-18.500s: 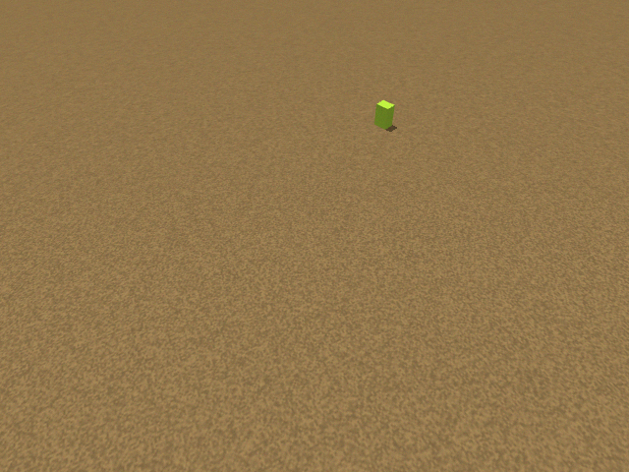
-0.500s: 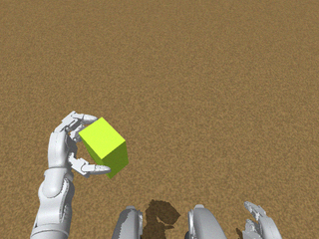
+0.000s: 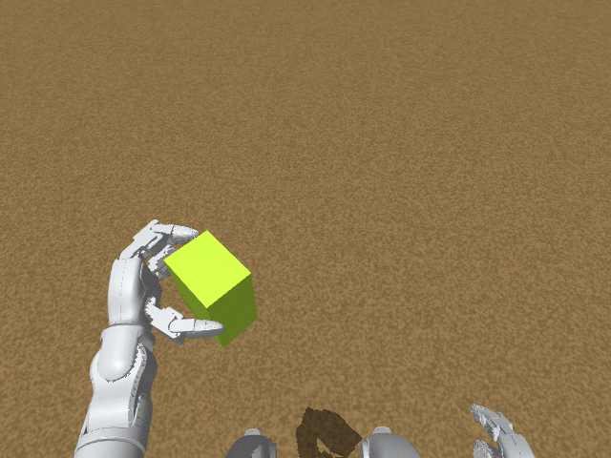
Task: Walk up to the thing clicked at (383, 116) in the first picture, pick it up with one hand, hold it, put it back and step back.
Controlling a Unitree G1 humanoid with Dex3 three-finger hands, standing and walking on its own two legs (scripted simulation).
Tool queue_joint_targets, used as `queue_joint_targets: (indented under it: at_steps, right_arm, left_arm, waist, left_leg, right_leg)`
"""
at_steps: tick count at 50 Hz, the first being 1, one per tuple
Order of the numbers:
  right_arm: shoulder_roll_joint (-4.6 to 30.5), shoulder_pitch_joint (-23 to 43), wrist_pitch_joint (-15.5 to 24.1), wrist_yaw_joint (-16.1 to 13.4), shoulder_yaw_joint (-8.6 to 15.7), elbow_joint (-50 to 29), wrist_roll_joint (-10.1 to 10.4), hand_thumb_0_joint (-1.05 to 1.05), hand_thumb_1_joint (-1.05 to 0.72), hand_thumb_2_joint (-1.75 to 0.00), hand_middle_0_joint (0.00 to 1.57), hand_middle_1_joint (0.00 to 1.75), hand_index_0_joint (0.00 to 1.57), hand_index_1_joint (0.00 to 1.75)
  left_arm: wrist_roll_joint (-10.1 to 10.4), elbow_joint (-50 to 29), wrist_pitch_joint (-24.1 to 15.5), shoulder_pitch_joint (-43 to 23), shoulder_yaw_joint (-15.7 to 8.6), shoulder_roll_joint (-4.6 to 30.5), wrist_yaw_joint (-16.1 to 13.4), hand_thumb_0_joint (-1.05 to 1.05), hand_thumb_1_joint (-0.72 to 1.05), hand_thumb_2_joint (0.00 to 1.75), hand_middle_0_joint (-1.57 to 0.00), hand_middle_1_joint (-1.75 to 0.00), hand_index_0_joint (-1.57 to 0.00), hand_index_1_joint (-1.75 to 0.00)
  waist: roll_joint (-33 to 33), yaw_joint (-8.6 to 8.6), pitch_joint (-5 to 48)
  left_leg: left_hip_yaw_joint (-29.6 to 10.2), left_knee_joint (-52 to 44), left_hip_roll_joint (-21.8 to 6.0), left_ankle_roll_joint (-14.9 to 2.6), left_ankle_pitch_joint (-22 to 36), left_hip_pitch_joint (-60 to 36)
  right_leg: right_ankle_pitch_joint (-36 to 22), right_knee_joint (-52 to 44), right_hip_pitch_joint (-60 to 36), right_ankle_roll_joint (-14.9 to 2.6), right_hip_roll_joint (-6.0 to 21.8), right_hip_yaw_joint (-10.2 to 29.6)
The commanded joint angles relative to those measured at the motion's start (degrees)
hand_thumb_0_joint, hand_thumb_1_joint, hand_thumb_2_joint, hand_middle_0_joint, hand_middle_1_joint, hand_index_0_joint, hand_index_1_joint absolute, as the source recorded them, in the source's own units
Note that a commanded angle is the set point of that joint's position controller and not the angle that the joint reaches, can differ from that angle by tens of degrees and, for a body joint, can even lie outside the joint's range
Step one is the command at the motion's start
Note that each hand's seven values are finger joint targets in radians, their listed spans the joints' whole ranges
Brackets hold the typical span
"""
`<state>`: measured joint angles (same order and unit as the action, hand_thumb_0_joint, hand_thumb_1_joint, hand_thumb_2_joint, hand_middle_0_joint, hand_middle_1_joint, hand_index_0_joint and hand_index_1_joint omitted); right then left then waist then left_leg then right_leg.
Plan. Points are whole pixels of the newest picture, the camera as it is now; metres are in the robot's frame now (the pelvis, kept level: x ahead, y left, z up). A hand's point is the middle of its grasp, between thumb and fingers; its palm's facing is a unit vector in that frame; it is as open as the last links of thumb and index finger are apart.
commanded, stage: lift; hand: left
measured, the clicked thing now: (215, 291) +0.34 +0.14 +0.02
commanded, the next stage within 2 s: hold in 0.44 s
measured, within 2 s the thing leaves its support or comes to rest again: neither
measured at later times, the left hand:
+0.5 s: hand (185, 262) +0.35 +0.16 +0.08, palm faces +0.05 -1.00 +0.00, open 12.2 cm
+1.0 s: hand (179, 253) +0.35 +0.16 +0.10, palm faces +0.07 -1.00 -0.01, open 12.2 cm
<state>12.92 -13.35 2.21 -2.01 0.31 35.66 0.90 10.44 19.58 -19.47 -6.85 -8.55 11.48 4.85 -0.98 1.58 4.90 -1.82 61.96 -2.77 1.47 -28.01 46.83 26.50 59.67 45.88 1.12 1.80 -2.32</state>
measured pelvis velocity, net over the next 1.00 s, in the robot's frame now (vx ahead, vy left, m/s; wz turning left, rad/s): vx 0.01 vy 0.00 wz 0.00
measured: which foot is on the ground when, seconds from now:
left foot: down 0.00-1.00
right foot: down 0.00-1.00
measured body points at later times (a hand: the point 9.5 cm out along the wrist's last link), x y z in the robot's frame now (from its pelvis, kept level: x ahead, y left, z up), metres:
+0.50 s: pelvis +0.01 +0.00 +0.02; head +0.06 +0.00 +0.47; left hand +0.34 +0.22 +0.08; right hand +0.13 -0.25 -0.09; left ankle +0.02 +0.13 -0.66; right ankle +0.03 -0.13 -0.66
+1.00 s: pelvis +0.01 +0.00 +0.04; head +0.05 +0.00 +0.48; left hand +0.34 +0.22 +0.10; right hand +0.14 -0.25 -0.07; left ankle +0.02 +0.13 -0.66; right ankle +0.03 -0.13 -0.66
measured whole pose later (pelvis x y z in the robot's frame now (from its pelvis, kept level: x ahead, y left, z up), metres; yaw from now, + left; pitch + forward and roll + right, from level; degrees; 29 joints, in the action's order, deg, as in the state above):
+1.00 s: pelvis +0.01 +0.00 +0.04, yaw +0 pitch +6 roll -1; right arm 12.8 -13.8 -0.1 -1.9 0.2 37.2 0.7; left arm 9.7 23.9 -18.9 -8.9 -8.1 11.0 4.0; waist -0.8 1.4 1.9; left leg -0.7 49.0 -2.8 1.5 -23.7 31.1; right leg 22.2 47.1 30.7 1.1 1.6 -1.8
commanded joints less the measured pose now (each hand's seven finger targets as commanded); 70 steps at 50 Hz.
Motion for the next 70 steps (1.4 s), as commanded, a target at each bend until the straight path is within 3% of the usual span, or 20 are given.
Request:
queue_joint_targets:
  at_steps: [1, 13, 15, 21, 22, 24, 26, 33, 37, 41, 43, 47, 49, 53, 55, 57, 61, 64, 66, 70]
  right_arm:
    - [7.16, -0.03, 2.39, -0.40, 2.82, -6.08, -0.13, 0.00, -0.92, -0.90, 0.20, 0.30, 0.20, 0.30]
    - [7.34, 0.58, 1.45, -0.52, 2.75, -5.95, -0.11, 0.00, -0.93, -0.90, 0.20, 0.30, 0.20, 0.30]
    - [7.36, 0.15, 1.23, -0.48, 2.71, -5.62, -0.16, 0.00, -0.93, -0.90, 0.20, 0.30, 0.20, 0.30]
    - [7.32, 0.59, 0.99, -0.40, 2.62, -6.18, -0.14, 0.00, -0.93, -0.90, 0.20, 0.30, 0.20, 0.30]
    - [7.58, 0.83, 1.09, -0.48, 2.89, -6.15, -0.11, 0.00, -0.93, -0.90, 0.20, 0.30, 0.20, 0.30]
    - [7.34, 0.74, 0.92, -0.49, 2.49, -6.26, -0.10, 0.00, -0.94, -0.90, 0.20, 0.30, 0.20, 0.30]
    - [7.33, 0.07, 0.69, -0.58, 2.62, -5.62, -0.23, 0.00, -0.93, -0.90, 0.20, 0.30, 0.20, 0.30]
    - [7.16, 0.96, 0.35, -0.46, 2.65, -5.63, -0.28, 0.00, -0.93, -0.90, 0.20, 0.30, 0.20, 0.30]
    - [7.41, 0.62, 0.24, -0.61, 2.86, -5.78, -0.21, 0.00, -0.93, -0.90, 0.20, 0.30, 0.20, 0.30]
    - [7.29, 1.50, 0.19, -0.41, 2.66, -5.96, -0.16, 0.00, -0.93, -0.90, 0.20, 0.30, 0.20, 0.30]
    - [7.34, 1.13, 0.25, -0.52, 2.84, -5.79, -0.31, 0.00, -0.93, -0.90, 0.20, 0.30, 0.20, 0.30]
    - [7.30, 1.28, 0.36, -0.40, 2.60, -5.63, -0.10, 0.00, -0.93, -0.90, 0.20, 0.30, 0.20, 0.30]
    - [7.56, 1.50, 0.36, -0.51, 2.82, -5.70, -0.14, 0.00, -0.93, -0.90, 0.20, 0.30, 0.20, 0.30]
    - [7.13, 1.60, 0.48, -0.34, 2.54, -5.43, -0.03, 0.00, -0.93, -0.90, 0.20, 0.30, 0.20, 0.30]
    - [7.36, 1.71, 0.72, -0.50, 2.93, -5.82, 0.03, 0.00, -0.94, -0.90, 0.20, 0.30, 0.20, 0.30]
    - [7.26, 1.84, 0.65, -0.39, 2.67, -5.55, -0.09, 0.00, -0.93, -0.90, 0.20, 0.30, 0.20, 0.30]
    - [7.28, 1.45, 0.74, -0.33, 2.75, -5.17, -0.08, 0.00, -0.93, -0.90, 0.20, 0.30, 0.20, 0.30]
    - [7.24, 1.51, 0.80, -0.21, 2.65, -5.19, -0.20, 0.00, -0.93, -0.90, 0.20, 0.30, 0.20, 0.30]
    - [7.90, 1.57, 0.88, -0.44, 3.17, -5.16, -0.09, 0.00, -0.94, -0.90, 0.20, 0.30, 0.20, 0.30]
    - [7.31, 1.76, 0.99, -0.32, 2.59, -5.19, -0.10, 0.00, -0.94, -0.91, 0.20, 0.30, 0.20, 0.30]
  left_arm:
    - [0.66, -11.56, -4.19, -13.70, -2.42, 7.21, -0.18, 0.00, -0.08, 1.19, -1.27, -1.39, -1.29, -1.39]
    - [1.29, -11.24, -4.44, -17.58, -2.70, 7.65, 0.77, 0.00, -0.10, 1.18, -1.30, -1.40, -1.32, -1.41]
    - [1.16, -6.39, -3.85, -14.11, -1.96, 5.76, 0.85, 0.00, -0.08, 1.19, -1.31, -1.41, -1.32, -1.41]
    - [1.36, -7.26, -4.19, -15.01, -2.34, 6.02, 0.90, 0.00, -0.10, 1.17, -1.29, -1.39, -1.30, -1.40]
    - [1.20, -12.12, -4.69, -18.75, -2.69, 7.86, 0.58, 0.00, -0.10, 1.17, -1.30, -1.40, -1.31, -1.40]
    - [1.10, -4.24, -3.76, -13.72, -1.33, 4.69, 0.71, 0.00, -0.10, 1.18, -1.31, -1.41, -1.32, -1.41]
    - [1.12, -10.54, -4.65, -19.87, -3.22, 8.05, 0.29, 0.00, -0.11, 1.18, -1.30, -1.40, -1.31, -1.41]
    - [0.43, -7.29, -4.02, -17.09, -2.01, 6.22, -0.34, 0.00, -0.11, 1.16, -1.26, -1.39, -1.27, -1.40]
    - [0.44, -10.31, -3.87, -18.64, -1.95, 6.63, -0.63, 0.00, -0.11, 1.15, -1.27, -1.39, -1.28, -1.40]
    - [0.06, -6.01, -3.39, -16.87, -1.94, 6.26, -0.75, 0.00, -0.11, 1.15, -1.27, -1.39, -1.28, -1.40]
    - [0.10, -11.05, -4.04, -19.94, -1.78, 7.02, -0.94, 0.00, -0.11, 1.15, -1.27, -1.39, -1.28, -1.40]
    - [0.26, -5.24, -3.10, -16.12, -1.42, 5.40, -0.96, 0.00, -0.12, 1.16, -1.28, -1.40, -1.29, -1.41]
    - [0.16, -10.78, -3.69, -20.21, -1.69, 7.30, -0.86, 0.00, -0.13, 1.14, -1.28, -1.39, -1.29, -1.40]
    - [0.34, -7.35, -3.09, -17.96, -1.47, 6.00, -0.93, 0.00, -0.16, 1.14, -1.27, -1.39, -1.29, -1.40]
    - [0.35, -11.16, -3.35, -20.12, -1.99, 7.09, -0.96, 0.00, -0.16, 1.14, -1.28, -1.39, -1.29, -1.41]
    - [-0.06, -7.23, -2.69, -17.39, -0.69, 5.67, -0.68, 0.00, -0.15, 1.13, -1.27, -1.39, -1.28, -1.40]
    - [0.31, -6.65, -3.01, -17.02, -3.32, 7.49, -0.82, 0.00, -0.16, 1.13, -1.27, -1.38, -1.28, -1.39]
    - [0.41, -6.96, -3.60, -17.98, -1.37, 5.67, -0.21, 0.00, -0.16, 1.13, -1.25, -1.38, -1.26, -1.39]
    - [0.48, -9.40, -3.81, -19.56, -3.31, 7.93, -0.36, 0.00, -0.15, 1.14, -1.27, -1.39, -1.28, -1.40]
    - [0.81, -5.40, -4.02, -17.12, -1.76, 5.41, -0.04, 0.00, -0.19, 1.12, -1.26, -1.38, -1.27, -1.40]
  waist:
    - [-0.67, 0.26, 16.94]
    - [-0.58, 0.21, 15.24]
    - [1.24, 0.68, 14.33]
    - [0.94, 0.02, 14.81]
    - [-0.07, -0.01, 15.24]
    - [2.50, 0.74, 12.92]
    - [-0.51, 0.08, 16.45]
    - [0.42, -0.12, 11.60]
    - [0.72, 0.09, 13.66]
    - [0.86, -0.07, 11.17]
    - [-0.80, 0.11, 14.02]
    - [1.83, 0.42, 11.07]
    - [-0.57, 0.16, 12.25]
    - [1.08, 0.12, 10.21]
    - [0.34, -0.26, 13.73]
    - [0.28, 0.30, 9.83]
    - [1.16, -0.51, 11.95]
    - [-0.02, 0.31, 11.83]
    - [0.32, -0.24, 13.17]
    - [2.05, 0.20, 11.95]
  left_leg:
    - [0.89, -10.88, 2.00, -1.54, 11.75, -10.89]
    - [1.67, -13.85, 2.13, -1.49, 14.41, -14.92]
    - [1.44, -14.62, 2.03, -1.52, 14.18, -14.94]
    - [1.23, -16.31, 1.92, -1.30, 13.91, -16.99]
    - [1.60, -16.35, 2.08, -1.33, 14.06, -17.10]
    - [1.82, -16.47, 2.07, -1.52, 14.12, -16.71]
    - [1.73, -16.53, 2.09, -1.26, 16.60, -18.56]
    - [1.84, -18.27, 2.03, -1.22, 15.01, -18.60]
    - [2.19, -18.62, 2.09, -1.29, 17.64, -20.61]
    - [1.91, -19.79, 2.00, -1.20, 14.89, -20.14]
    - [2.17, -19.70, 2.19, -1.13, 16.50, -21.90]
    - [1.81, -20.52, 1.90, -1.29, 15.54, -21.38]
    - [2.02, -20.83, 2.10, -1.17, 15.75, -22.36]
    - [1.85, -21.43, 1.95, -1.24, 14.93, -21.62]
    - [2.10, -21.35, 2.06, -1.25, 17.15, -23.38]
    - [2.16, -21.93, 2.08, -1.21, 14.80, -22.26]
    - [2.00, -21.75, 2.09, -1.30, 15.91, -22.29]
    - [2.00, -21.77, 1.98, -1.10, 17.16, -23.71]
    - [2.12, -21.70, 2.07, -1.31, 17.81, -24.09]
    - [2.24, -21.56, 2.14, -1.55, 17.66, -23.37]
  right_leg:
    - [-13.60, -9.96, -12.09, -1.48, -1.81, 0.09]
    - [-16.60, -13.42, -16.32, -1.28, -1.80, 0.36]
    - [-16.27, -13.75, -16.78, -1.30, -2.00, 0.00]
    - [-15.52, -14.70, -18.21, -1.49, -2.29, -0.31]
    - [-16.00, -15.06, -18.92, -1.38, -2.10, -0.04]
    - [-16.44, -15.60, -18.82, -1.17, -2.18, 0.13]
    - [-18.58, -15.32, -20.55, -1.40, -2.05, 0.20]
    - [-16.65, -16.94, -19.95, -1.42, -2.20, -0.18]
    - [-19.62, -17.58, -22.12, -1.19, -2.11, 0.13]
    - [-16.49, -18.28, -21.11, -1.40, -2.30, -0.20]
    - [-18.20, -18.43, -22.77, -1.37, -2.14, 0.06]
    - [-17.12, -18.99, -22.14, -1.32, -2.31, -0.19]
    - [-17.35, -19.37, -22.87, -1.36, -2.08, 0.02]
    - [-16.47, -19.78, -22.77, -1.35, -2.19, -0.28]
    - [-18.68, -20.01, -24.83, -1.26, -1.97, 0.02]
    - [-16.49, -20.39, -22.33, -1.39, -2.16, -0.12]
    - [-17.36, -20.33, -24.53, -1.29, -2.08, -0.18]
    - [-18.34, -19.83, -23.61, -1.44, -2.17, -0.18]
    - [-19.40, -20.25, -24.28, -1.26, -1.96, 0.07]
    - [-19.61, -20.39, -24.53, -1.04, -1.85, 0.21]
